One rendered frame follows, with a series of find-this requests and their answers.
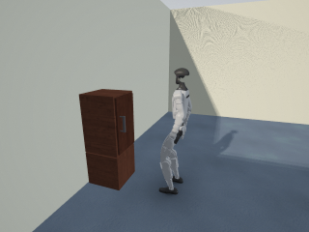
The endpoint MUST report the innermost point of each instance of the robot head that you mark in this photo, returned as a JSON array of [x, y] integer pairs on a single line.
[[181, 73]]

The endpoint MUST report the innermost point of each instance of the left robot forearm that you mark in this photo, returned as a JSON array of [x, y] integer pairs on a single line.
[[177, 125]]

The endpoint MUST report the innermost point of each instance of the right robot upper arm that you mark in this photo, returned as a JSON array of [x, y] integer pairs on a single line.
[[189, 107]]

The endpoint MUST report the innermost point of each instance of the left robot hand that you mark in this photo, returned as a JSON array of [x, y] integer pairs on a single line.
[[169, 144]]

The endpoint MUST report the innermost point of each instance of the left robot thigh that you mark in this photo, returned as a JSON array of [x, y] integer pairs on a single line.
[[163, 157]]

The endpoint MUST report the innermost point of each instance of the handle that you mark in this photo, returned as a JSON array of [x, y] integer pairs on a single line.
[[124, 123]]

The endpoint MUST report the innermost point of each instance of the right robot forearm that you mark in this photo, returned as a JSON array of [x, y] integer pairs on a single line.
[[186, 118]]

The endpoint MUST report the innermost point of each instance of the cupboard door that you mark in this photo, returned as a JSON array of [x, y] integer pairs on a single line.
[[124, 107]]

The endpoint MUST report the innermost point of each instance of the left robot upper arm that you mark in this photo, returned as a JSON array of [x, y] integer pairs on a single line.
[[178, 98]]

